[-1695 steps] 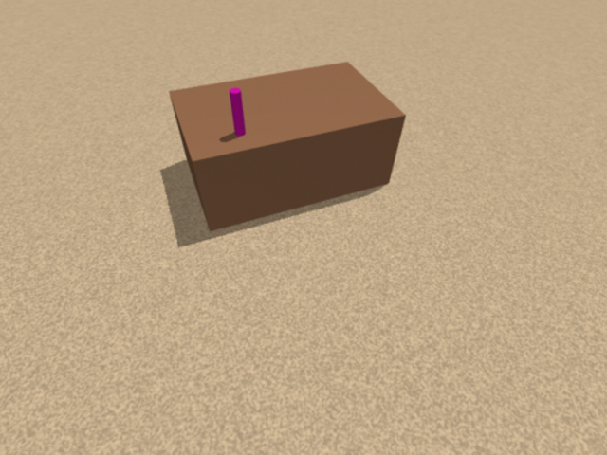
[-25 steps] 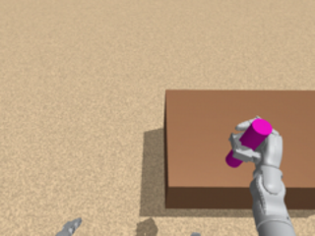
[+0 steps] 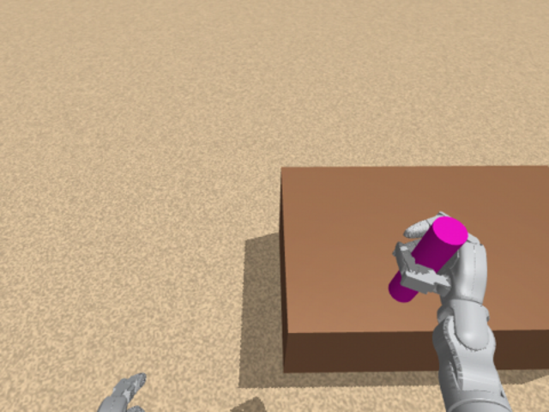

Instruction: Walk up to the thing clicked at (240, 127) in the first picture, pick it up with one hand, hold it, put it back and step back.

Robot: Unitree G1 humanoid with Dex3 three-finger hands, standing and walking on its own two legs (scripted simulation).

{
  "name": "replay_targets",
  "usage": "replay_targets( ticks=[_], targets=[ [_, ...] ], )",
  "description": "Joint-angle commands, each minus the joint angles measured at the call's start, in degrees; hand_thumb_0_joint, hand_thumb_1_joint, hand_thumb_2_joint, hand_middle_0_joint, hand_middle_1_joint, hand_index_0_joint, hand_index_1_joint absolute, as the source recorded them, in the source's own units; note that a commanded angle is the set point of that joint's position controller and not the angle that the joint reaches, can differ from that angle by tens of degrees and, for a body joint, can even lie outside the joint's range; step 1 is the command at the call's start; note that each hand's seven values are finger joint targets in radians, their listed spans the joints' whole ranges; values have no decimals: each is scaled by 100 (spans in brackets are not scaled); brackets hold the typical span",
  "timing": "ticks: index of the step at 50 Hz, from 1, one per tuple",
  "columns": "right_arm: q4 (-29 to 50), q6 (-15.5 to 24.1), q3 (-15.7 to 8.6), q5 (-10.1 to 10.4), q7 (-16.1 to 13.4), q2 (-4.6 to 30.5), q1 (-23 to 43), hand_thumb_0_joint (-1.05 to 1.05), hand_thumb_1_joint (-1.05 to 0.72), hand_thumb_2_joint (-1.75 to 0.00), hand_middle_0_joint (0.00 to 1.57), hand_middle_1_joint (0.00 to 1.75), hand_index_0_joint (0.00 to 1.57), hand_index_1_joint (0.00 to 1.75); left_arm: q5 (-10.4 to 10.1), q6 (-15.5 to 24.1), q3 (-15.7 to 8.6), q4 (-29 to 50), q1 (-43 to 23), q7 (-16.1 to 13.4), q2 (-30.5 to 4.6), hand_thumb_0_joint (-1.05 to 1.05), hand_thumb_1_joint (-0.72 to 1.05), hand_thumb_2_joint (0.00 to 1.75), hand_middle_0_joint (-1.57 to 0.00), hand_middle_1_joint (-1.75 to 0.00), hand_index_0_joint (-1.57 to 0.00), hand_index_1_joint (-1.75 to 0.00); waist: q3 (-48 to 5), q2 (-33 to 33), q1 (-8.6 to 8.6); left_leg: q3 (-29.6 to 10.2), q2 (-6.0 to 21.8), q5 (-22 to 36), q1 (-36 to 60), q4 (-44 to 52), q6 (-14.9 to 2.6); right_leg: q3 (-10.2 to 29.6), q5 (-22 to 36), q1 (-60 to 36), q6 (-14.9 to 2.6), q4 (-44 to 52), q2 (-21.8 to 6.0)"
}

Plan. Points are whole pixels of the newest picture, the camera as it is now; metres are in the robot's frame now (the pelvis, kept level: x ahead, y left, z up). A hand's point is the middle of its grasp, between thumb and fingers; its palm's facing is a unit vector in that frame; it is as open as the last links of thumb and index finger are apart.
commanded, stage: hold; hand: right
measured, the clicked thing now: (421, 264) +0.34 -0.19 +0.04
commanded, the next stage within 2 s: crouch in 0.56 s
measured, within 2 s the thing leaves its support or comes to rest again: neither
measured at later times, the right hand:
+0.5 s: hand (421, 256) +0.33 -0.18 +0.07, palm faces +0.21 +0.98 +0.00, open 5.4 cm
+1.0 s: hand (409, 259) +0.36 -0.19 +0.01, palm faces +0.23 +0.97 +0.00, open 5.4 cm
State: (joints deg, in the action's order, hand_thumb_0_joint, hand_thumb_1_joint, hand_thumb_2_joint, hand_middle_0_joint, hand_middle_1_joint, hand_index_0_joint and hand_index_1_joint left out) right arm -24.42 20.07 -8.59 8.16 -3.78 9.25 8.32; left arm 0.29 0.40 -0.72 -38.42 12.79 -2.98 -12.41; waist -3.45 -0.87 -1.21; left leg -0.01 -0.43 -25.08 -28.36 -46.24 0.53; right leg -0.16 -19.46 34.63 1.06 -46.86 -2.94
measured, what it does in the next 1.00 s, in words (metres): stands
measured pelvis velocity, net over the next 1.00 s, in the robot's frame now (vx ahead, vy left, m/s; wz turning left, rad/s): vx -0.01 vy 0.00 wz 0.00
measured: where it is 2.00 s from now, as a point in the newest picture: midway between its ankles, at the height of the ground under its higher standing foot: outside the picture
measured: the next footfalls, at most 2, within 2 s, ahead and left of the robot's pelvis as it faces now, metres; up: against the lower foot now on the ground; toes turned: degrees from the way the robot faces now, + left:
none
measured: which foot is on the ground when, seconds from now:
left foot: down 0.00-1.00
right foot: down 0.00-1.00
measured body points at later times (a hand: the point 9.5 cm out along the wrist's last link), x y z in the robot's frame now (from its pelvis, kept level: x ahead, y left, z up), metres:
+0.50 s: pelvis +0.01 +0.00 +0.01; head +0.03 +0.00 +0.46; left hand +0.14 +0.24 -0.10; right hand +0.32 -0.23 +0.07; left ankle -0.02 +0.13 -0.70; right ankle +0.04 -0.13 -0.70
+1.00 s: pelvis -0.01 +0.00 -0.02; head +0.06 -0.01 +0.42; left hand +0.12 +0.26 -0.13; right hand +0.35 -0.24 +0.01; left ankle -0.02 +0.13 -0.70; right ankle +0.04 -0.13 -0.70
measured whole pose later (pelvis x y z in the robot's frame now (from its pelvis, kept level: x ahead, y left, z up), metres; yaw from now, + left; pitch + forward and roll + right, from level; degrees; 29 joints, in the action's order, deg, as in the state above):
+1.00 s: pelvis -0.01 +0.00 -0.02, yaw +0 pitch +13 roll +1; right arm -38.3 25.5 -13.6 7.6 -1.7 11.1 18.1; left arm 1.9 2.8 -1.2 -39.1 11.2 -2.4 -12.8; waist -4.3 0.3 -2.3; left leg 0.1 -0.4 -27.8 -40.0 -55.0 0.3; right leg 0.2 -21.2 45.8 1.2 -54.2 -2.9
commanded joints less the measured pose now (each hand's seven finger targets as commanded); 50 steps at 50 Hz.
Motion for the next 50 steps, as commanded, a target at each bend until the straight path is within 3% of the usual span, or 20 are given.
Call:
replay_targets(
  ticks=[1, 5, 8, 10, 14, 16, 17, 18, 19, 21, 23, 25, 27, 30, 33, 37, 40, 44, 46, 50],
  targets=[
    [1195, 391, -131, 18, 34, 663, 1499, 0, -69, -144, 148, 154, 150, 154, -27, 222, -202, 739, -212, -85, -742, 0, 101, 88, -19, -29, -20, -29, -1361, -50, -21, 152, -108, 1458, 87, 783, -85, 1, 969, -1447, -130, 669, 79],
    [1835, 442, -230, 70, 19, 820, 1895, 0, -69, -144, 148, 154, 150, 154, -23, 240, -263, 761, -195, -81, -821, 0, 102, 89, -19, -29, -20, -29, -1495, -197, 39, 147, -96, 1381, 219, 823, -101, 2, 896, -1506, -122, 771, 76],
    [1278, 312, -13, 86, 77, 496, 1233, 0, -69, -144, 148, 154, 149, 154, -39, 246, -239, 712, -172, -85, -740, 0, 103, 89, -19, -29, -19, -29, -1265, 219, 4, 136, -94, 1568, 300, 903, -45, -20, 1003, -1387, -170, 722, 96],
    [1569, 340, -261, 91, 73, 806, 1532, 0, -69, -146, 148, 155, 150, 155, -43, 260, -206, 726, -189, -103, -718, 0, 104, 89, -19, -29, -19, -28, -1469, 97, 38, 105, -67, 1777, 403, 916, -19, -42, 1167, -1502, -185, 675, 107],
    [1345, 245, -81, 101, 120, 518, 1101, 0, -69, -145, 148, 154, 149, 154, -55, 262, -121, 763, -262, -76, -617, 0, 104, 89, -19, -29, -20, -28, -1280, 174, 35, 122, -69, 1900, 450, 914, -18, -52, 1292, -1478, -180, 714, 114],
    [1771, 304, -279, 78, 72, 818, 1600, 0, -71, -146, 148, 155, 150, 155, -41, 246, -227, 713, -168, -95, -738, 0, 105, 89, -19, -29, -19, -28, -1522, -20, 29, 109, -63, 1991, 512, 918, -22, -53, 1384, -1618, -171, 712, 120],
    [1493, 264, -239, 70, 93, 722, 1231, 0, -72, -146, 148, 155, 150, 155, -46, 252, -186, 713, -229, -90, -691, 0, 105, 89, -19, -29, -19, -28, -1267, 6, 75, 143, -78, 1765, 444, 929, -47, -42, 1223, -1515, -151, 780, 113],
    [1827, 279, -106, 63, 102, 700, 1444, 0, -71, -146, 148, 155, 150, 155, -41, 250, -250, 715, -210, -88, -756, 0, 105, 89, -19, -29, -19, -28, -1334, -82, 30, 104, -65, 1763, 421, 941, -51, -53, 1181, -1538, -159, 771, 119],
    [1406, 238, -141, 85, 134, 623, 1139, 0, -69, -146, 148, 156, 150, 156, -58, 266, -106, 778, -314, -82, -614, 0, 105, 88, -19, -29, -19, -28, -1202, 110, 47, 112, -68, 1750, 463, 1008, -19, -59, 1153, -1493, -175, 774, 129],
    [1964, 295, -197, 113, 106, 723, 1524, 0, -70, -147, 149, 156, 151, 156, -38, 288, -186, 764, -290, -86, -702, 0, 104, 89, -19, -29, -19, -28, -1402, -132, 54, 117, -63, 1782, 489, 958, -47, -45, 1209, -1595, -156, 800, 117],
    [1855, 274, -182, 75, 110, 750, 1481, 0, -70, -146, 148, 155, 150, 155, -35, 281, -232, 712, -249, -107, -753, 0, 104, 88, -19, -29, -20, -28, -1377, -84, 8, 100, -58, 1898, 455, 957, -31, -50, 1308, -1704, -160, 767, 111],
    [1411, 208, -52, 120, 161, 472, 1129, 0, -72, -147, 149, 156, 151, 156, -47, 314, -134, 726, -309, -85, -633, 0, 105, 89, -19, -29, -19, -28, -1092, 181, -29, 153, -83, 1687, 385, 972, -29, -30, 1098, -1456, -176, 823, 110],
    [1946, 289, -357, 106, 131, 910, 1598, 0, -67, -148, 149, 157, 151, 157, -35, 303, -240, 705, -276, -109, -765, 0, 105, 89, -19, -29, -20, -28, -1448, -89, 47, 95, -54, 1734, 497, 1018, -25, -44, 1148, -1689, -169, 795, 114],
    [1795, 218, -82, 117, 171, 629, 1351, 0, -71, -146, 147, 155, 149, 155, -43, 307, -220, 702, -260, -111, -718, 0, 105, 88, -19, -29, -20, -28, -1328, 105, 1, 88, -43, 1981, 583, 1023, 8, -71, 1301, -1600, -194, 778, 141],
    [1839, 200, -71, 135, 180, 635, 1501, 0, -63, -144, 151, 157, 152, 157, -54, 319, -215, 676, -300, -111, -715, 0, 97, 90, -21, -31, -21, -31, -1189, 107, -35, 89, -62, 1672, 413, 1076, -7, -52, 1029, -1559, -193, 845, 121],
    [1248, 192, -227, 110, 182, 606, 1340, 0, -60, -129, 150, 146, 149, 146, -29, 333, -219, 629, -314, -102, -701, 0, 88, 90, -20, -30, -19, -31, -1046, 236, -42, 116, -68, 1426, 194, 1002, -25, -24, 827, -1359, -192, 805, 97],
    [1262, 367, -358, 109, 131, 730, 1918, 0, -60, -128, 149, 145, 148, 145, 10, 352, -260, 607, -319, -89, -762, 0, 87, 90, -20, -30, -20, -31, -1056, -16, -52, 84, -59, 1225, -96, 819, -63, -14, 672, -1175, -167, 700, 100],
    [78, 671, -483, 26, 156, 728, 2174, 0, -59, -129, 149, 146, 148, 146, 89, 374, -284, 467, -187, -65, -761, 0, 87, 91, -20, -30, -20, -31, -960, 248, -182, 9, -42, 1084, -699, 394, -32, 13, 509, -536, -220, 184, 105],
    [-115, 918, -717, -27, 192, 1031, 2678, 0, -56, -126, 145, 143, 144, 143, 137, 384, -311, 431, -90, -40, -793, 0, 87, 90, -20, -30, -20, -31, -1358, 147, -205, -44, -22, 1137, -1001, 36, -32, 45, 560, -293, -228, -196, 110],
    [-716, 1319, -776, -13, 328, 1097, 3277, 0, -56, -128, 145, 143, 144, 143, 190, 407, -324, 471, 99, 49, -846, 0, 87, 90, -20, -30, -20, -31, -2060, 9, -296, -60, -87, 979, -1776, -616, -57, 109, 501, 154, -217, -879, 86]
  ],
)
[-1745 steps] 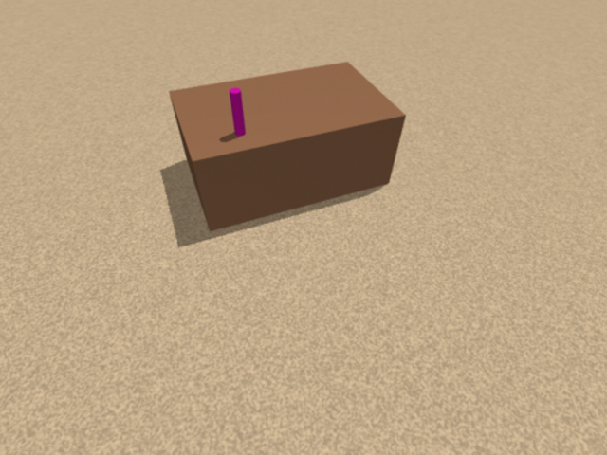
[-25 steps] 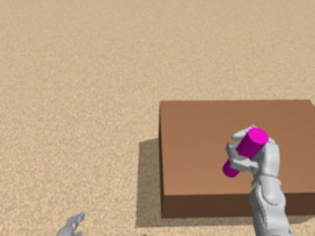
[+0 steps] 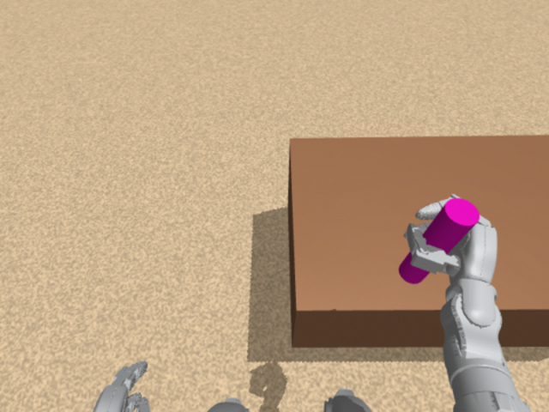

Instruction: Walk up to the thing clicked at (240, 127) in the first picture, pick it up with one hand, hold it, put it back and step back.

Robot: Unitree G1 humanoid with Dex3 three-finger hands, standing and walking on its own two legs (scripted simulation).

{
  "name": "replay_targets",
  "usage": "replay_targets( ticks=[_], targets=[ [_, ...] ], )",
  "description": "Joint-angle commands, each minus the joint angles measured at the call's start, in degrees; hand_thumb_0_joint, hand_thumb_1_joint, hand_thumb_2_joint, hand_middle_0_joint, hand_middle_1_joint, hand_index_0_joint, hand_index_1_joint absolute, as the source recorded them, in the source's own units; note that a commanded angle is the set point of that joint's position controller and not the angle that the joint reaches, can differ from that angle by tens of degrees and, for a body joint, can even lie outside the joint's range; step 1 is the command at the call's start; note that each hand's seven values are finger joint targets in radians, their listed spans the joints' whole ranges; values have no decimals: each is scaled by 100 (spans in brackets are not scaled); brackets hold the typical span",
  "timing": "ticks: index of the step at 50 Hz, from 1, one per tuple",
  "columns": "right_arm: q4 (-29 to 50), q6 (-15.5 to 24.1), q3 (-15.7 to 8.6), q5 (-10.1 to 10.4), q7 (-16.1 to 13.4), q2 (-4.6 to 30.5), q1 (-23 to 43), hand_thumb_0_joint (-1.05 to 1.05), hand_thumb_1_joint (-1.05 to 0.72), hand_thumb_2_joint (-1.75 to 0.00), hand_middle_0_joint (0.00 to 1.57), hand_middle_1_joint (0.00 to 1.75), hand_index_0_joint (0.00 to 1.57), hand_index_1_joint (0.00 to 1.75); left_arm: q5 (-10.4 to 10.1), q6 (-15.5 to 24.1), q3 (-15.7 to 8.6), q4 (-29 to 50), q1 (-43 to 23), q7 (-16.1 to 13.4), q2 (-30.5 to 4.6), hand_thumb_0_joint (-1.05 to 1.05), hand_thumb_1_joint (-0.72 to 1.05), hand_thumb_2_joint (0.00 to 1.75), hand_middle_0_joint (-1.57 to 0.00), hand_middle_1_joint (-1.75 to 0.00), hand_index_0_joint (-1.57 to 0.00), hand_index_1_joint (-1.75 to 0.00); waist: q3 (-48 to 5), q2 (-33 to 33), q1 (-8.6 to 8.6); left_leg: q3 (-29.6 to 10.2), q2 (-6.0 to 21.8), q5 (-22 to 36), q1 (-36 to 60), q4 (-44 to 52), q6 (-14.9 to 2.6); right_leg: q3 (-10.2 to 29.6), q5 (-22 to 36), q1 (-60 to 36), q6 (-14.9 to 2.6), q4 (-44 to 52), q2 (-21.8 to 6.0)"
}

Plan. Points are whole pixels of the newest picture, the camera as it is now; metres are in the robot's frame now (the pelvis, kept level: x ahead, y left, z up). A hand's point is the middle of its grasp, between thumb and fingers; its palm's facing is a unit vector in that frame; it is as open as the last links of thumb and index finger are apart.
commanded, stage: crouch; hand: right
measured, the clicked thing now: (432, 246) +0.37 -0.20 +0.01
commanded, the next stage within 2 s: lower in 0.80 s
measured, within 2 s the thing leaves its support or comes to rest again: rests again in 1.56 s
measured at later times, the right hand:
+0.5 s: hand (406, 230) +0.46 -0.21 -0.08, palm faces +0.23 +0.97 +0.00, open 5.4 cm
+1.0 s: hand (399, 232) +0.48 -0.21 -0.13, palm faces +0.23 +0.97 +0.00, open 5.4 cm
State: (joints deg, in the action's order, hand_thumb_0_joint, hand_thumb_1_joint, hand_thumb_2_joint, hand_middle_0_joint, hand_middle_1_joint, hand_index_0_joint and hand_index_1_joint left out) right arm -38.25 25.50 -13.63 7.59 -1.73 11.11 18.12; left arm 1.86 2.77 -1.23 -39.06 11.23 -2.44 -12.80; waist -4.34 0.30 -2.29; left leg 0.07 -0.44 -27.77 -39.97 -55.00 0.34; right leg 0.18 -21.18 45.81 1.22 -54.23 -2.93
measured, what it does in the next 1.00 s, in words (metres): lowers itself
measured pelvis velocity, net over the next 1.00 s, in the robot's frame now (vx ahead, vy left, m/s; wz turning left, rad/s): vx -0.03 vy -0.01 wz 0.07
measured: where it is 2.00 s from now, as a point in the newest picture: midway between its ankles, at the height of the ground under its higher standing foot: outside the picture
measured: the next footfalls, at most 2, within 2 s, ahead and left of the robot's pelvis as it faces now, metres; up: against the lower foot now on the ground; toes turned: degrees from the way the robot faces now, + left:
none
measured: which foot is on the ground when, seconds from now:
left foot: down 0.00-1.00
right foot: down 0.00-1.00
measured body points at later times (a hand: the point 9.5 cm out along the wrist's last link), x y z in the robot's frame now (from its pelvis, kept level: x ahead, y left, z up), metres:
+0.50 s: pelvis -0.02 +0.00 -0.09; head +0.14 -0.02 +0.33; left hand +0.03 +0.26 -0.22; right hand +0.44 -0.26 -0.08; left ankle -0.01 +0.12 -0.68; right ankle +0.05 -0.13 -0.68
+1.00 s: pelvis -0.03 -0.01 -0.14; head +0.15 -0.04 +0.27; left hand +0.03 +0.26 -0.26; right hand +0.46 -0.26 -0.13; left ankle -0.01 +0.12 -0.68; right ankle +0.05 -0.13 -0.68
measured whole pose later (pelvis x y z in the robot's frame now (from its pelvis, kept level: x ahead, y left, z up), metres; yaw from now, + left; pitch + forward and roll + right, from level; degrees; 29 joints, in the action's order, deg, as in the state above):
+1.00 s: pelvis -0.03 -0.01 -0.14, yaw +4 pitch +33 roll +5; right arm -61.7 30.6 -27.0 3.4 1.9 25.5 46.6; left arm 4.7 -2.0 0.8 -38.5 11.6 2.3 -13.6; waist -10.4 -1.3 -8.3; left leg 2.6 -3.2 -37.7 -85.0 -89.8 0.5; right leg 4.5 -30.9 93.1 1.1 -90.8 -5.0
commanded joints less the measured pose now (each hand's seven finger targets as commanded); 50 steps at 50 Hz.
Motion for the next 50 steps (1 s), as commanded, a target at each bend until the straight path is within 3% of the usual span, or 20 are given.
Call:
replay_targets(
  ticks=[1, 7, 8, 19, 20, 21, 23, 24, 26, 27, 29, 30, 36, 37, 39, 40, 45, 48, 49, 50],
  targets=[
    [708, 871, -395, 35, 132, 1109, 2450, 0, -57, -129, 145, 145, 145, 145, 44, 155, -348, 488, 379, 8, -880, 0, 87, 91, -20, -30, -20, -31, -2208, -157, -157, -80, -91, 1322, -709, 152, -27, 93, 783, -922, -233, -292, 72],
    [110, 1184, -808, -11, 299, 1718, 3123, 0, -62, -132, 149, 147, 148, 147, 121, 5, -340, 425, 608, 125, -1048, 0, 87, 91, -20, -30, -19, -31, -3100, -581, -122, 37, -208, 1481, -1377, -520, -78, 172, 1262, -622, -221, -977, 35],
    [-132, 1170, -771, 8, 351, 1536, 3016, 0, -61, -132, 148, 147, 147, 147, 123, -13, -330, 408, 610, 144, -1037, 0, 87, 91, -20, -30, -19, -31, -3131, -419, -231, 94, -236, 1518, -1534, -605, -80, 228, 1350, -606, -234, -1066, 1],
    [-616, 1236, -1135, -109, 410, 2048, 3924, 0, -59, -126, 143, 141, 142, 141, 186, -242, -249, 351, 795, 316, -1065, 0, 88, 90, -20, -30, -20, -31, -3459, -647, -378, 154, -290, 1211, -2188, -1211, -140, 296, 828, 419, -288, -1720, -24],
    [-649, 1254, -1333, -146, 383, 2310, 3987, 0, -58, -125, 141, 139, 140, 139, 199, -266, -261, 345, 819, 324, -1093, 0, 88, 90, -20, -30, -20, -31, -3497, -655, -357, 141, -290, 1158, -2203, -1256, -139, 293, 727, 557, -291, -1777, -16],
    [-1249, 1185, -1128, -168, 425, 1906, 3692, 0, -58, -125, 141, 139, 140, 139, 191, -260, -222, 360, 797, 342, -1062, 0, 88, 90, -20, -30, -20, -31, -3350, -413, -505, 201, -317, 1024, -2348, -1268, -137, 349, 577, 684, -309, -1799, -26],
    [-467, 1292, -1400, -212, 382, 2538, 4404, 0, -58, -124, 141, 138, 140, 138, 219, -291, -266, 334, 868, 355, -1159, 0, 88, 90, -20, -30, -20, -30, -3720, -938, -382, 178, -306, 911, -2563, -1407, -183, 343, 594, 451, -271, -1864, -39],
    [-1051, 1229, -1173, -218, 445, 2108, 4027, 0, -56, -124, 140, 138, 139, 138, 219, -295, -269, 302, 895, 362, -1155, 0, 88, 90, -20, -30, -20, -31, -3561, -764, -529, 263, -323, 902, -2738, -1504, -190, 424, 643, 476, -262, -1899, -62],
    [-773, 1243, -1358, -235, 415, 2437, 4371, 0, -57, -125, 141, 139, 140, 139, 236, -312, -247, 296, 907, 375, -1132, 0, 88, 90, -20, -30, -20, -30, -3675, -929, -476, 220, -323, 958, -2792, -1555, -178, 374, 646, 601, -280, -2073, -49],
    [-1216, 1167, -1242, -216, 426, 2137, 4080, 0, -57, -125, 141, 139, 140, 139, 225, -310, -232, 310, 920, 379, -1120, 0, 88, 90, -20, -30, -19, -31, -3534, -679, -566, 278, -343, 925, -2839, -1599, -178, 415, 576, 758, -286, -2076, -63],
    [-744, 1230, -1432, -278, 383, 2651, 4609, 0, -55, -123, 140, 138, 139, 138, 260, -344, -219, 295, 924, 387, -1139, 0, 87, 90, -20, -30, -19, -30, -3783, -975, -475, 209, -324, 995, -2874, -1690, -173, 372, 636, 809, -291, -2240, -54],
    [-1046, 1166, -1340, -285, 390, 2444, 4470, 0, -57, -124, 141, 138, 140, 138, 254, -342, -198, 311, 917, 386, -1116, 0, 87, 90, -20, -30, -19, -30, -3739, -829, -545, 252, -347, 986, -2958, -1737, -175, 393, 641, 848, -298, -2276, -67],
    [-1019, 1087, -1348, -333, 418, 2604, 4818, 0, -57, -122, 139, 136, 138, 136, 270, -376, -194, 319, 881, 398, -1151, 0, 87, 91, -20, -30, -19, -31, -3855, -975, -591, 233, -340, 812, -3182, -1930, -173, 399, 365, 1197, -304, -2538, -60],
    [-1362, 1024, -1205, -327, 448, 2361, 4623, 0, -60, -122, 140, 136, 139, 136, 257, -361, -196, 317, 844, 393, -1181, 0, 88, 90, -20, -30, -19, -31, -3758, -871, -655, 278, -361, 684, -3321, -1941, -181, 440, 261, 1207, -294, -2519, -59],
    [-799, 1060, -1475, -373, 376, 2901, 5039, 0, -59, -122, 140, 136, 138, 136, 269, -399, -206, 332, 892, 389, -1206, 0, 87, 90, -20, -30, -19, -30, -3957, -1175, -518, 256, -350, 617, -3425, -2025, -211, 429, 267, 1083, -275, -2536, -72],
    [-986, 1013, -1310, -372, 388, 2633, 4898, 0, -56, -121, 139, 135, 138, 135, 274, -400, -193, 333, 925, 387, -1158, 0, 86, 91, -20, -29, -19, -31, -3993, -1064, -610, 288, -353, 787, -3414, -2070, -203, 441, 447, 1072, -288, -2613, -93],
    [-824, 960, -1441, -380, 371, 2851, 5066, 0, -56, -123, 140, 137, 139, 137, 265, -417, -176, 348, 874, 386, -1173, 0, 87, 91, -20, -30, -19, -31, -3951, -1193, -574, 303, -351, 664, -3563, -2215, -221, 478, 297, 1297, -273, -2665, -84],
    [-1408, 878, -1298, -341, 394, 2419, 4759, 0, -63, -123, 141, 137, 139, 137, 261, -406, -173, 327, 854, 392, -1164, 0, 87, 91, -20, -29, -19, -31, -3597, -895, -716, 328, -366, 519, -3788, -2276, -200, 507, 27, 1648, -298, -2812, -91],
    [-1129, 950, -1481, -338, 352, 2766, 4988, 0, -59, -123, 140, 137, 139, 137, 289, -413, -167, 309, 875, 386, -1168, 0, 86, 91, -20, -29, -19, -31, -3730, -1004, -645, 282, -362, 656, -3790, -2376, -196, 465, 163, 1785, -315, -2969, -90],
    [-1380, 945, -1370, -369, 367, 2648, 4882, 0, -60, -123, 140, 137, 139, 137, 292, -404, -159, 300, 860, 398, -1189, 0, 86, 91, -20, -29, -19, -31, -3769, -961, -655, 311, -375, 587, -3927, -2472, -204, 490, 170, 1800, -306, -3018, -91]
  ],
)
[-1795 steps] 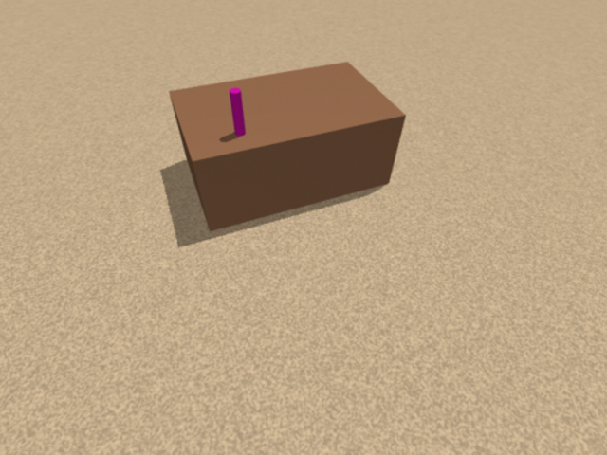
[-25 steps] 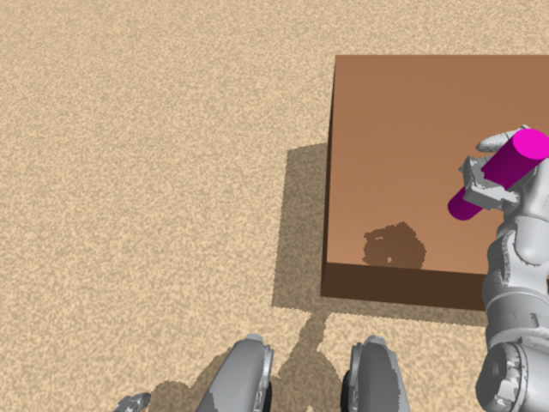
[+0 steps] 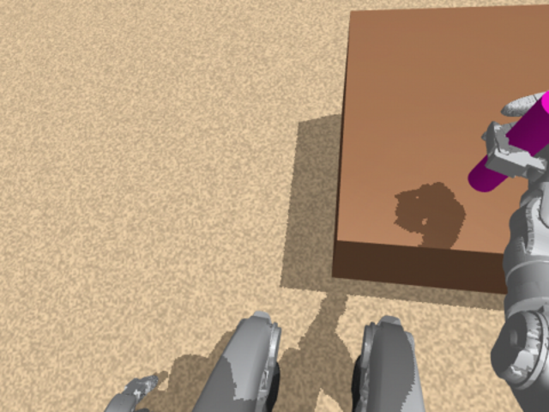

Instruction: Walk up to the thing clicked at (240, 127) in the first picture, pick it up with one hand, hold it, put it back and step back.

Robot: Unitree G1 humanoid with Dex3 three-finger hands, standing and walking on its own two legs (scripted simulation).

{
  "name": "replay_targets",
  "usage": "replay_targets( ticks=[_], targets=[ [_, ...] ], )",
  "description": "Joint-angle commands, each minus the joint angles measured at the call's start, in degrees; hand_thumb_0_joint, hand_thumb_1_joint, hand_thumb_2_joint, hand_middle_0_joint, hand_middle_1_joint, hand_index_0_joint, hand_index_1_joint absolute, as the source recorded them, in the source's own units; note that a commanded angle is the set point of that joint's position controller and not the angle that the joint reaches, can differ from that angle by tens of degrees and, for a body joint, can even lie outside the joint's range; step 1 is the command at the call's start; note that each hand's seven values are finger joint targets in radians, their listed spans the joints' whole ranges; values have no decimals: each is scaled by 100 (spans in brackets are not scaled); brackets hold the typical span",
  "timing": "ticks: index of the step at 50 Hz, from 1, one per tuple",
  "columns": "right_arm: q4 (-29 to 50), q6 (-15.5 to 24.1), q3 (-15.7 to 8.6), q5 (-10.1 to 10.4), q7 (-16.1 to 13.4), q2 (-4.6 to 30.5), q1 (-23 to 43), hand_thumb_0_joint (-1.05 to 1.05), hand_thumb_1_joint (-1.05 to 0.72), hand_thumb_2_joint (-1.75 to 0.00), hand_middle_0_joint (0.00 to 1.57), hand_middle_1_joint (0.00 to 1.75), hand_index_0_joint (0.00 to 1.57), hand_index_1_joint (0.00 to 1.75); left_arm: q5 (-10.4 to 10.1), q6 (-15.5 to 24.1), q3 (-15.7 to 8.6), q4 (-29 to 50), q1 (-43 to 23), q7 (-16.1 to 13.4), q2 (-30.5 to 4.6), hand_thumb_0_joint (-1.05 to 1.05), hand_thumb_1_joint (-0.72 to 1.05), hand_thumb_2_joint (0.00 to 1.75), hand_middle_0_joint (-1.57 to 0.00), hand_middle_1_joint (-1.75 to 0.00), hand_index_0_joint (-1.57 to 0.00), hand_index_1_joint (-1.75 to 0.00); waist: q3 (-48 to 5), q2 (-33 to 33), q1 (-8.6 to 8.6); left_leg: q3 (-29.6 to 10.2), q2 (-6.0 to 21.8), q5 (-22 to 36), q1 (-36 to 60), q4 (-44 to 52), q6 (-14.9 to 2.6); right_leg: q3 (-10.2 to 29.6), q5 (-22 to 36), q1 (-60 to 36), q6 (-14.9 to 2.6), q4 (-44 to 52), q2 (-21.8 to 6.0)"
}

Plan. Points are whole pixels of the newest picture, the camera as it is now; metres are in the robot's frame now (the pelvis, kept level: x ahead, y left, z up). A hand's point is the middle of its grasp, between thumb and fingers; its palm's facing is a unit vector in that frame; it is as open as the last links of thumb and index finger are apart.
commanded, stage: lower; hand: right
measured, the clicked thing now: (514, 149) +0.50 -0.26 -0.01
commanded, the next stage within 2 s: loosen in 0.68 s
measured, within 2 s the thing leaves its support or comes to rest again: rests again in 0.56 s
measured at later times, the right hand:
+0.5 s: hand (487, 161) +0.50 -0.25 -0.06, palm faces +0.31 +0.95 -0.01, open 5.4 cm
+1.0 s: hand (486, 164) +0.51 -0.25 -0.07, palm faces +0.31 +0.95 -0.01, open 5.5 cm
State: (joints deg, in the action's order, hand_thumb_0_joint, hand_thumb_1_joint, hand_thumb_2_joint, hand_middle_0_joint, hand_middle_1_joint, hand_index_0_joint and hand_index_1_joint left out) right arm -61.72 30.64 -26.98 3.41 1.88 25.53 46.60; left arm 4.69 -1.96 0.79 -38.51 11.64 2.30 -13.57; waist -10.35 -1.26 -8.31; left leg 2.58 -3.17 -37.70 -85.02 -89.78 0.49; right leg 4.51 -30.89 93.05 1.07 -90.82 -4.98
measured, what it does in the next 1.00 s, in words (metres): lowers itself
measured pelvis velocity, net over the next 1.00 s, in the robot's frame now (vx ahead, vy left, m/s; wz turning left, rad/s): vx -0.02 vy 0.01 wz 0.03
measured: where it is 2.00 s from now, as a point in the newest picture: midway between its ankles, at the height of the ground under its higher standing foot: outside the picture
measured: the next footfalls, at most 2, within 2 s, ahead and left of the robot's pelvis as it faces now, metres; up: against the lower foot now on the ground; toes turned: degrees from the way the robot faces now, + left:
none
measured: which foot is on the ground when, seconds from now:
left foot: down 0.00-1.00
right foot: down 0.00-1.00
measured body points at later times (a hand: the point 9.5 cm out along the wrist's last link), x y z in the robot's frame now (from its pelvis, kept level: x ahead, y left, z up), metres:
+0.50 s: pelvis -0.01 +0.00 -0.07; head +0.19 -0.04 +0.33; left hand +0.06 +0.27 -0.19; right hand +0.48 -0.29 -0.06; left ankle +0.03 +0.13 -0.54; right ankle +0.07 -0.13 -0.54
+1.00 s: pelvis -0.02 +0.01 -0.09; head +0.19 -0.03 +0.31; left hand +0.06 +0.28 -0.21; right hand +0.48 -0.30 -0.07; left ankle +0.03 +0.13 -0.54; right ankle +0.07 -0.13 -0.54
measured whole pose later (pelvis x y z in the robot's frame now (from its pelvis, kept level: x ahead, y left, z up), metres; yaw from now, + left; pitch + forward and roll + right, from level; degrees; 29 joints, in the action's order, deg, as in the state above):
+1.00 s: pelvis -0.02 +0.01 -0.09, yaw +2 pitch +36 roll +5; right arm -58.7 26.9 -30.1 3.4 3.7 29.7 50.3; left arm 4.6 -3.1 0.9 -38.3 9.6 1.7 -14.1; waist -10.2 -0.7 -8.0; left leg 3.1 -4.2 -41.7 -103.0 -108.2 0.1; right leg 6.1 -33.7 110.8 1.8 -107.9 -5.4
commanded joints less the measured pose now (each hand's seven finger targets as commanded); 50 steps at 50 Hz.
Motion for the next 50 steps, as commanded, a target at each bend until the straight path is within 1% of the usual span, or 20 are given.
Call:
replay_targets(
  ticks=[1, 2, 4, 9, 11, 13, 17, 21, 22, 23, 26, 29, 31, 34, 36, 40, 42, 45, 47, 50],
  targets=[
    [1378, 510, -276, 26, -44, 1593, 2261, 0, -60, -123, 140, 137, 139, 137, 35, 46, -346, 273, 847, -69, -1096, 0, 86, 92, -20, -29, -19, -31, -3268, -1007, 67, 45, -98, 1664, 528, 909, -239, 35, 1285, -2965, -280, 600, 107],
    [902, 482, 35, -5, -2, 1136, 2088, 0, -60, -123, 141, 137, 139, 137, 53, 57, -346, 241, 824, -54, -1085, 0, 86, 91, -20, -29, -19, -31, -3119, -943, -81, 70, -98, 1576, 398, 883, -229, 60, 1217, -2909, -276, 548, 103],
    [1239, 566, -196, -5, -11, 1483, 2279, 0, -59, -123, 139, 137, 138, 137, 50, 43, -362, 259, 850, -49, -1103, 0, 86, 92, -20, -29, -19, -31, -3322, -899, -20, 54, -104, 1570, 352, 802, -226, 59, 1183, -2791, -299, 420, 105],
    [1400, 577, -316, -23, 29, 1651, 2301, 0, -61, -124, 141, 138, 140, 138, 94, 14, -358, 269, 931, -29, -1153, 0, 85, 93, -20, -29, -18, -31, -3904, -1090, 17, 75, -126, 1958, 350, 477, -210, 68, 1725, -2967, -288, 84, 82],
    [1297, 542, -146, -15, 79, 1394, 2334, 0, -63, -125, 142, 138, 140, 138, 107, 4, -352, 234, 862, -15, -1152, 0, 85, 92, -20, -29, -18, -31, -3735, -1167, -29, 103, -130, 1746, 112, 360, -229, 95, 1542, -2820, -263, 37, 84],
    [1505, 543, -252, -60, 49, 1685, 2476, 0, -63, -124, 140, 138, 139, 138, 81, -16, -366, 221, 855, -30, -1160, 0, 86, 93, -20, -29, -18, -31, -3739, -1244, 4, 117, -128, 1563, -46, 302, -251, 89, 1331, -2738, -253, 5, 77],
    [1307, 441, -129, -22, 61, 1452, 2341, 0, -65, -126, 141, 139, 140, 139, 75, -8, -389, 218, 796, -48, -1192, 0, 86, 92, -20, -30, -19, -31, -3747, -1082, -34, 126, -131, 1315, -140, 208, -244, 69, 946, -2461, -262, -152, 84],
    [1627, 400, -338, -42, 13, 1825, 2570, 0, -64, -125, 141, 138, 140, 138, 67, -32, -367, 217, 826, -59, -1193, 0, 86, 92, -20, -30, -19, -31, -3878, -1196, 65, 134, -128, 1360, -203, 31, -259, 54, 1011, -2384, -247, -253, 76],
    [1308, 353, -103, -30, 46, 1477, 2489, 0, -64, -125, 141, 138, 140, 138, 58, -27, -359, 217, 749, -62, -1164, 0, 86, 92, -20, -30, -19, -31, -3636, -1131, -38, 146, -133, 1191, -329, 54, -260, 60, 799, -2201, -252, -259, 84],
    [1521, 366, -322, -28, 23, 1747, 2579, 0, -66, -125, 142, 139, 140, 139, 58, -25, -353, 210, 808, -73, -1149, 0, 86, 92, -20, -30, -19, -31, -3682, -1048, -9, 144, -138, 1253, -278, 52, -248, 45, 805, -2130, -266, -308, 76],
    [1198, 299, -146, -29, 68, 1508, 2404, 0, -68, -127, 143, 140, 141, 140, 53, -20, -348, 170, 741, -84, -1158, 0, 87, 91, -20, -30, -19, -31, -3530, -954, -64, 142, -133, 1097, -346, -9, -242, 27, 554, -1843, -271, -393, 93],
    [1756, 309, -423, -41, 30, 2020, 2667, 0, -67, -124, 140, 137, 139, 137, 39, -32, -366, 202, 787, -109, -1216, 0, 87, 91, -20, -30, -19, -31, -3879, -1194, 84, 144, -139, 1226, -440, -164, -273, 40, 820, -2132, -262, -451, 66],
    [1384, 235, -186, 13, 91, 1544, 2475, 0, -68, -125, 142, 138, 140, 138, 39, -19, -340, 242, 735, -99, -1159, 0, 87, 91, -20, -30, -19, -31, -3659, -1006, -46, 157, -137, 1190, -359, -159, -252, 39, 673, -1792, -270, -495, 84],
    [1628, 245, -429, -21, 69, 1969, 2527, 0, -71, -124, 141, 136, 139, 136, 30, -41, -340, 221, 790, -119, -1181, 0, 87, 91, -20, -30, -19, -31, -3788, -1128, 69, 166, -151, 1181, -434, -252, -279, 33, 739, -1868, -259, -509, 67],
    [1294, 170, -221, 13, 117, 1540, 2258, 0, -67, -122, 140, 135, 138, 135, 32, -45, -352, 208, 764, -115, -1174, 0, 87, 91, -20, -30, -19, -31, -3663, -977, -14, 182, -158, 1236, -490, -257, -259, 30, 771, -1841, -270, -593, 58],
    [1559, 157, -471, 15, 139, 2000, 2457, 0, -59, -123, 134, 134, 134, 134, 3, -60, -354, 201, 804, -145, -1206, 0, 90, 88, -21, -30, -21, -31, -3685, -897, 33, 144, -151, 1313, -394, -301, -241, 6, 755, -1576, -290, -699, 65],
    [1385, 83, -210, 59, 207, 1548, 2374, 0, -55, -107, 127, 120, 125, 120, 6, -68, -367, 229, 771, -128, -1195, 0, 92, 87, -21, -31, -21, -30, -3619, -913, -30, 142, -152, 1266, -450, -309, -245, -13, 707, -1596, -288, -704, 68],
    [1795, 88, -425, 40, 175, 1989, 2573, 0, -42, -90, 118, 106, 116, 106, -16, -83, -348, 284, 791, -146, -1164, 0, 91, 88, -21, -31, -21, -30, -3828, -980, 80, 105, -145, 1347, -295, -292, -245, -35, 789, -1594, -286, -721, 65],
    [1399, 9, -306, 74, 219, 1726, 2345, 0, -34, -82, 116, 100, 114, 100, -11, -86, -395, 240, 745, -151, -1214, 0, 91, 88, -21, -31, -21, -30, -3586, -863, 4, 112, -142, 1262, -353, -291, -230, -33, 655, -1387, -292, -782, 66],
    [1661, -2, -373, 71, 206, 1912, 2498, 0, -26, -72, 113, 92, 111, 92, -36, -73, -358, 263, 749, -168, -1160, 0, 91, 88, -21, -31, -21, -30, -3673, -870, 48, 65, -134, 1238, -252, -233, -224, -72, 594, -1361, -292, -763, 61]
  ],
)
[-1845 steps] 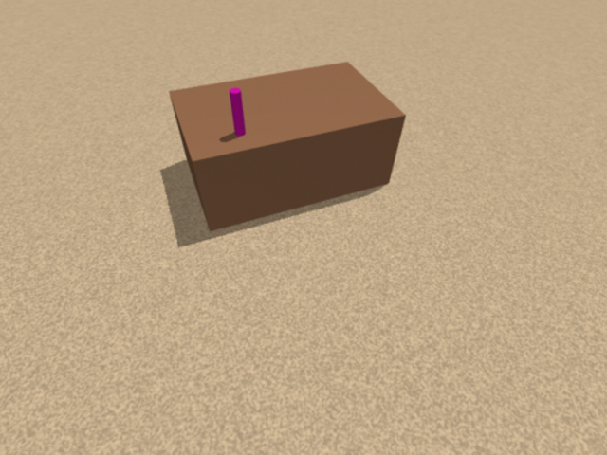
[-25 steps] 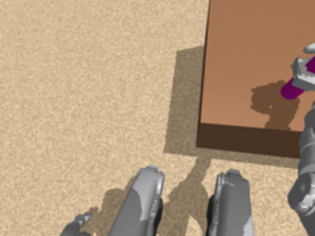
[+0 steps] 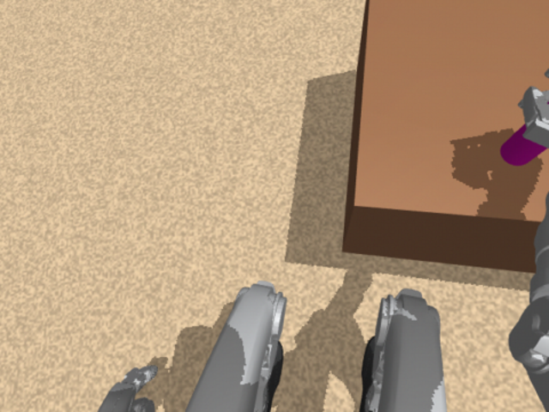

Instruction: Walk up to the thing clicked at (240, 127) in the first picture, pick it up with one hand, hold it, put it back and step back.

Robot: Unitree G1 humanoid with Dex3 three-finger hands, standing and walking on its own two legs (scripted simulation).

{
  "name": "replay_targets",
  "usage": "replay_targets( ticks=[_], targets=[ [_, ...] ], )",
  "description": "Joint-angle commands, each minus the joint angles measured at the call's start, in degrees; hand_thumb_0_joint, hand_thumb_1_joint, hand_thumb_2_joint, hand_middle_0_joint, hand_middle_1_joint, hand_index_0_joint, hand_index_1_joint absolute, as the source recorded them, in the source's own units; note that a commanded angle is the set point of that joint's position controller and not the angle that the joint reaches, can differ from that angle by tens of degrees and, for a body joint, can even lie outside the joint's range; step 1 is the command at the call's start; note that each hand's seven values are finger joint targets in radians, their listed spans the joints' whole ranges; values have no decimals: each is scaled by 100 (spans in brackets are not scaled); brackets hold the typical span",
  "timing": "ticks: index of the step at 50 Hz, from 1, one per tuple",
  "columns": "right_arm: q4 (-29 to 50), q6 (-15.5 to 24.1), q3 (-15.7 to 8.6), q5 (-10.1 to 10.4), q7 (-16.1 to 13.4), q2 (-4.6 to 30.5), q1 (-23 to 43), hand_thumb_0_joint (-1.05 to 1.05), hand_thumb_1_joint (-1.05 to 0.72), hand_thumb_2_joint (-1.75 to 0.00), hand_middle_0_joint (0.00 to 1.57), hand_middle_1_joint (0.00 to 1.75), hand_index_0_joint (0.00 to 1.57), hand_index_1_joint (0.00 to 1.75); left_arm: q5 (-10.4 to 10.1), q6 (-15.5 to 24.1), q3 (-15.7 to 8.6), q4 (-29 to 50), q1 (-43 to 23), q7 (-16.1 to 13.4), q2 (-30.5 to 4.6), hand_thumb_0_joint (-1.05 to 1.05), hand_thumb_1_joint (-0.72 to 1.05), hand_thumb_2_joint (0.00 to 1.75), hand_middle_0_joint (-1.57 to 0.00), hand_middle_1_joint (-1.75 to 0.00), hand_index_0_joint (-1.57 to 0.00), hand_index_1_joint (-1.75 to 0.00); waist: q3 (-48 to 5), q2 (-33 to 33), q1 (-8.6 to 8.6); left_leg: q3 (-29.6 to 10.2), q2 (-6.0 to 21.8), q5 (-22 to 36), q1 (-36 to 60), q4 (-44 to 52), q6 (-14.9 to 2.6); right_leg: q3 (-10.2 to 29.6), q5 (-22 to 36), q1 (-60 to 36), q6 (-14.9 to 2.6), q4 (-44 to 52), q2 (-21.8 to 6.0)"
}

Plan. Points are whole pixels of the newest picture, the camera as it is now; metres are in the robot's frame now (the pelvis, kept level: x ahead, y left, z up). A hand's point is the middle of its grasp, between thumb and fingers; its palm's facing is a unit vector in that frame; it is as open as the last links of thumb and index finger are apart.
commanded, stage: open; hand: right
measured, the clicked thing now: out of the picture +0.51 -0.29 +0.00
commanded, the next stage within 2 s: withdraw in 0.36 s
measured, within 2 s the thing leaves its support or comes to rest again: neither
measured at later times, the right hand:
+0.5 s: hand out of the picture +0.51 -0.28 +0.01, palm faces +0.34 +0.94 -0.01, open 8.7 cm
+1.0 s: hand out of the picture +0.50 -0.32 +0.07, palm faces +0.37 +0.93 -0.07, open 11.5 cm
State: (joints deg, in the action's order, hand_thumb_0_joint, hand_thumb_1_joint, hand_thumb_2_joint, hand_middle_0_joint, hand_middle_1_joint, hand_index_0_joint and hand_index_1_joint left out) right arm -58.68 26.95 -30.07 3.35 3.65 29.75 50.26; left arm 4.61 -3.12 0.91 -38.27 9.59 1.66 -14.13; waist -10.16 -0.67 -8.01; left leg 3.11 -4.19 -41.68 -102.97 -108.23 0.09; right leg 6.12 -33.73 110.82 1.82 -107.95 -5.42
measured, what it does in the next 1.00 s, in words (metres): stands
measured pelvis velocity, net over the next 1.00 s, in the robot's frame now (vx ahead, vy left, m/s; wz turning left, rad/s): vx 0.00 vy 0.00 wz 0.00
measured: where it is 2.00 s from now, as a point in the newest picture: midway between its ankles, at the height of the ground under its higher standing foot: (316, 400)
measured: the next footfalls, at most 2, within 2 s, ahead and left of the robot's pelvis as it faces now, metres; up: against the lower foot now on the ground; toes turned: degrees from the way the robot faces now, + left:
none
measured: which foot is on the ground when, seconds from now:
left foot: down 0.00-1.00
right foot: down 0.00-1.00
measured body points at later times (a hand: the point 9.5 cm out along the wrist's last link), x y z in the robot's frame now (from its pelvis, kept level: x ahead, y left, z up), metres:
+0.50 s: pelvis +0.00 +0.00 +0.00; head +0.20 -0.05 +0.40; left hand +0.08 +0.27 -0.12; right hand +0.49 -0.32 +0.02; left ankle +0.06 +0.12 -0.45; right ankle +0.09 -0.14 -0.45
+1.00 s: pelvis +0.00 +0.00 +0.04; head +0.20 -0.05 +0.44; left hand +0.09 +0.28 -0.08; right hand +0.48 -0.37 +0.08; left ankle +0.06 +0.12 -0.45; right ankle +0.09 -0.14 -0.45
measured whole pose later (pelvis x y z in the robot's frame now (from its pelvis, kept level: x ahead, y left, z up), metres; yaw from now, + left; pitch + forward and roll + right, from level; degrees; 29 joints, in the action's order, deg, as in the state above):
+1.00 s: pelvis +0.00 +0.00 +0.04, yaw +0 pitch +34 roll +6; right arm -58.2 20.7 -31.9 3.6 7.1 35.8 48.3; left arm 2.3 -3.1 0.7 -39.0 10.4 -0.4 -15.1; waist -10.0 -1.1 -7.5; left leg 3.2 -4.4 -40.1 -95.5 -101.3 0.0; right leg 6.0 -33.0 103.3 1.8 -101.8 -5.7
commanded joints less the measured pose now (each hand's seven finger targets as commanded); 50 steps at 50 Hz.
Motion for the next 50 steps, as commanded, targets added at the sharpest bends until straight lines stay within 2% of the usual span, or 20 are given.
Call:
replay_targets(
  ticks=[1, 3, 5, 8, 10, 18, 21, 22, 23, 24, 30, 34, 35, 39, 42, 44, 46, 48, 49, 50],
  targets=[
    [1333, 349, -70, 50, 33, 1515, 2133, 0, -23, -67, 112, 89, 109, 89, -19, 35, -387, 260, 987, -101, -1119, 0, 91, 88, -21, -31, -21, -30, -3758, -940, 24, 27, -35, 1597, 1559, 1581, -193, -234, 858, -3121, -364, 968, 107],
    [991, 256, 48, 96, 74, 1227, 1797, 0, -19, -63, 109, 83, 106, 83, -37, 58, -436, 221, 935, -113, -1214, 0, 91, 88, -21, -31, -22, -31, -3475, -934, -14, 89, -48, 1440, 1289, 1581, -204, -193, 734, -3216, -354, 1006, 106],
    [1549, 339, -49, 63, 33, 1570, 2317, 0, -15, -64, 98, 81, 96, 81, -17, 41, -393, 239, 988, -110, -1137, 0, 88, 89, -21, -30, -21, -31, -3824, -1081, 24, 42, -47, 1611, 1436, 1583, -203, -207, 906, -3296, -364, 961, 96],
    [1083, 214, -2, 98, 53, 1279, 1781, 0, -14, -59, 92, 75, 89, 75, -24, 49, -434, 221, 988, -117, -1189, 0, 88, 90, -21, -31, -21, -31, -3542, -991, -23, 115, -50, 1641, 1348, 1498, -205, -176, 944, -3229, -349, 969, 92],
    [1469, 288, -111, 79, 11, 1543, 2081, 0, -11, -56, 87, 70, 84, 70, -35, 39, -379, 262, 985, -109, -1126, 0, 88, 90, -21, -30, -20, -31, -3694, -1057, 63, 104, -57, 1667, 1370, 1491, -219, -170, 998, -3296, -356, 991, 89],
    [1307, 236, 22, 68, 3, 1340, 1946, 0, -12, -54, 73, 63, 71, 63, -23, 36, -425, 244, 980, -123, -1170, 0, 88, 90, -21, -31, -20, -31, -3542, -1075, -5, 86, -45, 1598, 1350, 1507, -214, -186, 873, -3202, -352, 977, 97],
    [1682, 289, -56, 58, -33, 1516, 2196, 0, -11, -52, 72, 61, 70, 61, -15, 46, -407, 246, 989, -120, -1149, 0, 87, 90, -21, -30, -20, -31, -3768, -1267, 64, 129, -63, 1624, 1194, 1447, -237, -155, 1042, -3545, -337, 984, 78],
    [1196, 243, -17, 74, -20, 1348, 1893, 0, -9, -54, 67, 60, 65, 60, -26, 49, -433, 220, 974, -123, -1191, 0, 87, 89, -21, -29, -20, -30, -3532, -1104, -14, 156, -55, 1539, 1204, 1459, -228, -132, 917, -3370, -337, 999, 91],
    [1319, 247, -98, 88, -33, 1377, 1855, 0, -9, -52, 75, 67, 73, 68, -18, 45, -447, 222, 991, -117, -1197, 0, 87, 90, -21, -31, -21, -32, -3527, -999, 2, 173, -69, 1556, 1193, 1434, -224, -122, 900, -3284, -345, 983, 88],
    [1355, 260, -53, 94, -38, 1351, 1920, 0, -9, -53, 70, 61, 67, 61, -32, 53, -431, 252, 944, -115, -1193, 0, 88, 89, -21, -31, -20, -31, -3458, -1082, 38, 173, -59, 1394, 1102, 1421, -241, -118, 747, -3222, -333, 1051, 102],
    [1500, 325, -227, 81, -47, 1659, 1942, 0, -14, -55, 77, 68, 76, 68, -5, 52, -441, 246, 1003, -129, -1218, 0, 88, 90, -21, -31, -20, -31, -3879, -945, 58, 104, -57, 1787, 1470, 1426, -188, -168, 1096, -3288, -376, 842, 81],
    [1572, 325, -256, 79, 63, 1774, 1917, 0, -6, -46, 59, 51, 57, 51, -29, 56, -435, 215, 977, -140, -1218, 0, 88, 89, -21, -29, -20, -30, -3774, -1047, 95, 98, -56, 1662, 1428, 1440, -207, -187, 989, -3258, -360, 913, 82],
    [1866, 348, -372, 68, 75, 2055, 2071, 0, -4, -44, 57, 50, 55, 50, -15, 41, -453, 239, 996, -147, -1262, 0, 88, 88, -21, -29, -20, -30, -4053, -1194, 160, 74, -56, 1683, 1571, 1451, -212, -195, 1039, -3414, -355, 939, 76],
    [2161, 134, -477, 159, 164, 2291, 2053, 0, 3, -40, 52, 45, 50, 45, -84, -8, -493, 301, 1020, -200, -1339, 0, 87, 89, -20, -29, -19, -30, -4500, -1303, 217, 41, -73, 1883, 2026, 1716, -188, -218, 1336, -4028, -352, 1111, 47],
    [2218, -52, -493, 199, 240, 2494, 2201, 0, -1, -40, 58, 51, 56, 51, -180, -12, -481, 285, 1015, -274, -1339, 0, 86, 90, -21, -30, -20, -32, -4257, -1315, 187, 3, -70, 1660, 2157, 2047, -186, -242, 1036, -4011, -337, 1418, 73],
    [1401, -223, -241, 247, 358, 1913, 1663, 0, 4, -41, 52, 46, 51, 46, -204, 31, -451, 181, 1012, -303, -1302, 0, 87, 89, -21, -29, -20, -30, -3555, -1027, 0, 79, -86, 1564, 1880, 2114, -181, -204, 871, -3848, -346, 1485, 72],
    [1493, -203, -300, 280, 426, 2098, 1837, 0, 3, -36, 58, 45, 56, 45, -224, 73, -474, 95, 1075, -329, -1339, 0, 87, 89, -21, -31, -21, -31, -3386, -1069, 6, 68, -69, 1510, 1857, 2166, -202, -182, 850, -3810, -352, 1570, 75],
    [887, -278, -184, 297, 508, 1845, 1408, 0, 15, -30, 42, 34, 40, 34, -234, 115, -442, 102, 1004, -327, -1328, 0, 87, 90, -21, -31, -21, -31, -2997, -889, -20, 105, -49, 1532, 1793, 2217, -194, -157, 869, -3756, -366, 1635, 81],
    [241, -769, -293, -563, 166, 3113, 1131, 0, 23, -22, 34, 26, 32, 26, -314, -63, -406, 144, 1161, -306, -1275, 0, 88, 91, -22, -31, -21, -32, -3118, -931, 289, -81, -74, 1566, 2312, 2701, -176, -239, 1005, -4277, -375, 2081, 36],
    [964, -877, -177, -432, 5, 2724, 1651, 0, 31, -14, 26, 18, 24, 18, -344, -148, -404, 371, 1138, -274, -1237, 0, 87, 91, -22, -31, -21, -32, -3333, -969, 117, -111, -61, 1762, 2601, 2789, -157, -229, 1165, -4364, -374, 2118, 22]
  ],
)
